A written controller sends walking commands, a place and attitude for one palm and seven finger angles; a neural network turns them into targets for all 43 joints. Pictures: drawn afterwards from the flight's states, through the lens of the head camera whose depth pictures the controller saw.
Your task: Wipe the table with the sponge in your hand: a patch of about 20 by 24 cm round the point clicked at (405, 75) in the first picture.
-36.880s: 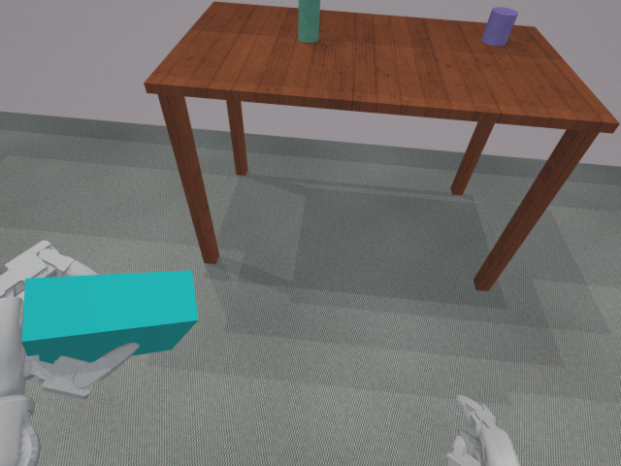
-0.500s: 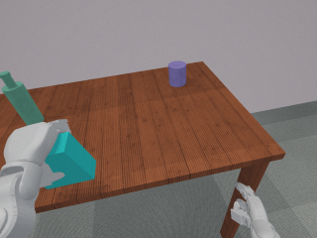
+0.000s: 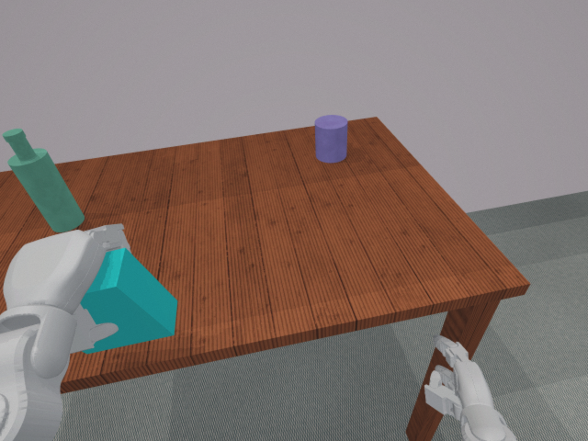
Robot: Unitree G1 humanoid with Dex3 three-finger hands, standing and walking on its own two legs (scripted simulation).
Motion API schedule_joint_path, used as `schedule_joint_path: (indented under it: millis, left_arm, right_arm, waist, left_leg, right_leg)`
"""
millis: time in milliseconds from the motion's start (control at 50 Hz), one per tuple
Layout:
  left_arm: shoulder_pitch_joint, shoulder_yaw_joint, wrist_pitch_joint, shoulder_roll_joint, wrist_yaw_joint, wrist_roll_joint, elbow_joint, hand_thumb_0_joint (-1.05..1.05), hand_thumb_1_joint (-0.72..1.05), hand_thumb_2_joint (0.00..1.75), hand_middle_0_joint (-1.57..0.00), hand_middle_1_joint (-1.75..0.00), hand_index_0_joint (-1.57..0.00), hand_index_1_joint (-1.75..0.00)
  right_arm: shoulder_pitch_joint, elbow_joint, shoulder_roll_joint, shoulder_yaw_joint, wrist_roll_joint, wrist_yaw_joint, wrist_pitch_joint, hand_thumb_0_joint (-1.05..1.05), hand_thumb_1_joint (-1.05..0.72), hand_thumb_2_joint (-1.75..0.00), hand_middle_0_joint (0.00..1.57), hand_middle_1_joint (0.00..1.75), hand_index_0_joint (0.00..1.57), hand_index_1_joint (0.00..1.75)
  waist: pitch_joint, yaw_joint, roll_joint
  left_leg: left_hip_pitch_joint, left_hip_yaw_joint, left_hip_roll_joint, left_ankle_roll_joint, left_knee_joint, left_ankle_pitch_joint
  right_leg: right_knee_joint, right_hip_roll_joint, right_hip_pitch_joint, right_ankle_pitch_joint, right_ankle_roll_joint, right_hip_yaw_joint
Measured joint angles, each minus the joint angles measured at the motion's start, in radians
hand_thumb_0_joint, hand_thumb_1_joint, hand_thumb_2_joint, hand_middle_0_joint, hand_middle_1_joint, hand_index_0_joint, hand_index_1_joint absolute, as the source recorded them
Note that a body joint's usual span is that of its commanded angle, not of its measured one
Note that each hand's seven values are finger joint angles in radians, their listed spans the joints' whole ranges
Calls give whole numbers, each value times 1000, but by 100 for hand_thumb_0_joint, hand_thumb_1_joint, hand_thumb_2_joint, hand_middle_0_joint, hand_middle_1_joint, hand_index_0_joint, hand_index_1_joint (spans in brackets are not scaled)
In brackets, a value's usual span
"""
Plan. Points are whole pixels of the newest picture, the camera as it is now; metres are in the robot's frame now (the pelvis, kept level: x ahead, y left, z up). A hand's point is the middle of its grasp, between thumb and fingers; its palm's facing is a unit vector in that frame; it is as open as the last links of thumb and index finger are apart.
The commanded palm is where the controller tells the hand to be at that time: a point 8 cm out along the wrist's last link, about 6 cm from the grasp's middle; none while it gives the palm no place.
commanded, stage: step back with the hand held close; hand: left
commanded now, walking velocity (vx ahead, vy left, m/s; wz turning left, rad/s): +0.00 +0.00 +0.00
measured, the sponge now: (115, 313) +0.20 +0.28 +0.12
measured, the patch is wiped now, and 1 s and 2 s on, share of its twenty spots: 0.95 0.95 0.95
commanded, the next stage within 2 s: stop stepping back and stand still in 1.56 s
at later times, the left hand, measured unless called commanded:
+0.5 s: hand (104, 249) +0.21 +0.25 +0.22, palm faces +0.41 -0.80 -0.44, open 9.3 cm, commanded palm +0.15 +0.29 +0.23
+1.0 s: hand (68, 294) +0.15 +0.26 +0.22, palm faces +0.49 -0.80 -0.34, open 9.3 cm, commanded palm +0.09 +0.29 +0.23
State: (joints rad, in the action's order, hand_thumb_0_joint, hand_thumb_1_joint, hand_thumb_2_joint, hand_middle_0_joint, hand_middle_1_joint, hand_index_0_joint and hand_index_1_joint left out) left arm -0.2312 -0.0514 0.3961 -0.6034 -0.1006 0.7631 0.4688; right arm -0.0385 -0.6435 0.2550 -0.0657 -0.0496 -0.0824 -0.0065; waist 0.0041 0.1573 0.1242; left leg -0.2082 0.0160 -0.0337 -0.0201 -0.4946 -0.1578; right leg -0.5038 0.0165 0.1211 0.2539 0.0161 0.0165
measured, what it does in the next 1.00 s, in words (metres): shifts its weight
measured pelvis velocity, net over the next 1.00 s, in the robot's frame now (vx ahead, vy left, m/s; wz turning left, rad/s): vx -0.06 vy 0.01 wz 0.02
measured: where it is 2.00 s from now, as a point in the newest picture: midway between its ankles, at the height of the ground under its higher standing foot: outside the picture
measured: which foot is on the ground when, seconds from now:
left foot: down 0.00-1.00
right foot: down 0.00-1.00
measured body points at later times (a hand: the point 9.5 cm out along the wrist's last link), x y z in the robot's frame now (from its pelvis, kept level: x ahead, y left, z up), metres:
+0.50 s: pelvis -0.01 +0.01 -0.01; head +0.00 +0.02 +0.44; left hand +0.18 +0.30 +0.24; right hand +0.11 -0.23 -0.10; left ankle +0.04 +0.12 -0.73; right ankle +0.02 -0.11 -0.73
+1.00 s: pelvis -0.06 +0.01 -0.02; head -0.05 +0.03 +0.43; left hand +0.12 +0.30 +0.23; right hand +0.13 -0.21 -0.09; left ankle +0.03 +0.12 -0.73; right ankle +0.02 -0.11 -0.73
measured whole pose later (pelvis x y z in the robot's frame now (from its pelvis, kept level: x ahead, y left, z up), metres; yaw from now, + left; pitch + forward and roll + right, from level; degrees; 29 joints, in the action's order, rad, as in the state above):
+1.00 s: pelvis -0.06 +0.01 -0.02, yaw +1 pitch +1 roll -2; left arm -0.31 -0.44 -0.16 -0.40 0.15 -0.05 0.63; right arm -0.18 -0.57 0.21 -0.05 -0.01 -0.06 -0.11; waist 0.00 0.01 0.00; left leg -0.55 0.02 -0.01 0.01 -0.78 -0.38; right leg -0.68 0.00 0.48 0.22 0.00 0.04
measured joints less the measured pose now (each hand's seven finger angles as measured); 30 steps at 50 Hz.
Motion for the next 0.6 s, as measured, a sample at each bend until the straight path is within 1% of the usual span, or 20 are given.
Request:
schedule_joint_path:
  millis: [80, 100, 120, 140, 160, 180, 200, 220, 240, 260, 300, 340, 380, 440, 480, 600]
  left_arm:
    - [0, -1, 2, -1, 1, -3, -4, -1, -47, 109, -80, -141, -82, -141]
    - [4, 2, -1, 1, 7, 5, -18, -1, -47, 109, -80, -141, -82, -141]
    - [7, -45, -37, 25, 22, -168, -29, -1, -47, 109, -80, -141, -82, -141]
    - [6, -99, -97, 52, 39, -352, -39, -1, -47, 109, -80, -141, -82, -141]
    - [-3, -142, -160, 73, 60, -490, -42, -1, -47, 109, -80, -141, -82, -141]
    - [-20, -175, -214, 92, 82, -590, -30, -1, -47, 109, -80, -141, -82, -141]
    - [-39, -201, -258, 111, 103, -663, -3, -1, -47, 109, -80, -141, -82, -141]
    - [-56, -222, -297, 129, 122, -717, 31, -1, -47, 109, -80, -141, -82, -141]
    - [-66, -237, -332, 143, 138, -758, 69, -1, -47, 109, -80, -141, -82, -141]
    - [-69, -252, -366, 155, 151, -786, 99, -1, -47, 109, -80, -141, -82, -141]
    - [-86, -289, -428, 171, 172, -818, 145, -1, -47, 109, -80, -141, -82, -141]
    - [-113, -334, -474, 173, 187, -832, 175, -1, -47, 109, -80, -141, -82, -141]
    - [-137, -379, -506, 161, 197, -838, 184, -1, -47, 109, -80, -141, -82, -141]
    - [-161, -424, -531, 141, 207, -840, 172, -1, -47, 109, -80, -141, -82, -141]
    - [-176, -435, -538, 136, 212, -839, 161, -1, -47, 109, -80, -141, -82, -141]
    - [-218, -417, -553, 147, 221, -832, 172, -1, -47, 109, -80, -141, -82, -141]
  right_arm:
    - [1, 3, 0, -2, 0, 0, -1, 2, -90, -90, 20, 30, 19, 30]
    - [1, 2, 0, -3, 0, -1, -1, 2, -90, -90, 20, 30, 19, 30]
    - [-10, 28, 0, -2, -3, 0, 6, 2, -90, -90, 20, 30, 19, 30]
    - [-27, 60, -2, -8, 2, -2, 0, 2, -90, -90, 20, 30, 19, 30]
    - [-44, 85, -7, -17, 10, -3, -12, 2, -90, -90, 20, 30, 19, 30]
    - [-62, 104, -15, -26, 17, -3, -22, 2, -90, -90, 20, 30, 19, 30]
    - [-80, 120, -22, -34, 23, -1, -30, 2, -90, -90, 20, 30, 20, 30]
    - [-100, 134, -23, -40, 28, 1, -35, 2, -90, -90, 20, 30, 20, 30]
    - [-116, 142, -22, -40, 34, 2, -38, 2, -90, -90, 20, 30, 20, 30]
    - [-128, 139, -25, -36, 39, 3, -39, 2, -90, -90, 20, 30, 20, 30]
    - [-159, 128, -28, -22, 42, 8, -37, 2, -90, -90, 20, 30, 20, 30]
    - [-194, 114, -27, -6, 44, 11, -39, 2, -90, -90, 20, 30, 20, 30]
    - [-223, 91, -24, 10, 43, 14, -42, 2, -90, -90, 20, 30, 20, 30]
    - [-250, 53, -20, 27, 39, 17, -45, 2, -90, -90, 20, 30, 20, 30]
    - [-258, 34, -20, 33, 37, 18, -49, 2, -90, -90, 20, 30, 20, 30]
    - [-236, 22, -28, 36, 35, 16, -73, 2, -90, -90, 20, 30, 20, 30]
  waist:
    - [0, 1, 2]
    - [2, 0, 2]
    - [8, -6, 1]
    - [15, -13, -8]
    - [23, -22, -23]
    - [29, -34, -41]
    - [34, -49, -60]
    - [38, -67, -71]
    - [38, -88, -78]
    - [27, -105, -93]
    - [19, -129, -118]
    - [19, -151, -127]
    - [18, -166, -128]
    - [13, -176, -121]
    - [10, -180, -118]
    - [6, -188, -111]
  left_leg:
    - [-1, -1, -1, 0, -3, 0]
    - [-3, 0, -1, 0, -4, 0]
    - [-27, 7, 2, 9, -30, -38]
    - [-61, 18, 9, 22, -69, -109]
    - [-95, 27, 15, 32, -113, -160]
    - [-117, 29, 19, 39, -152, -176]
    - [-124, 27, 19, 43, -168, -169]
    - [-118, 27, 15, 47, -160, -155]
    - [-118, 36, 10, 41, -141, -119]
    - [-131, 37, 13, 32, -153, -105]
    - [-149, 29, 20, 23, -169, -119]
    - [-163, 22, 24, 25, -167, -127]
    - [-173, 18, 27, 29, -158, -121]
    - [-183, 14, 27, 32, -145, -106]
    - [-188, 12, 28, 32, -137, -96]
    - [-229, 15, 26, 28, -155, -82]
  right_leg:
    - [-2, 1, 1, -1, 0, -2]
    - [-2, 1, 2, -2, -1, 0]
    - [-1, 0, 12, -3, -2, 5]
    - [-3, 0, 32, -4, -2, 9]
    - [-8, 1, 57, -5, -2, 10]
    - [-15, 3, 81, -5, -1, 10]
    - [-27, 7, 102, -3, -1, 8]
    - [-43, 14, 124, 3, -2, 10]
    - [-63, 20, 145, 12, -3, 17]
    - [-81, 17, 158, 20, -6, 18]
    - [-95, 10, 178, 25, -16, 9]
    - [-94, 5, 194, 22, -19, 3]
    - [-86, 2, 205, 15, -22, -1]
    - [-71, 2, 215, -1, -24, -5]
    - [-67, 1, 223, -9, -24, -7]
    - [-88, 2, 265, -21, -21, -3]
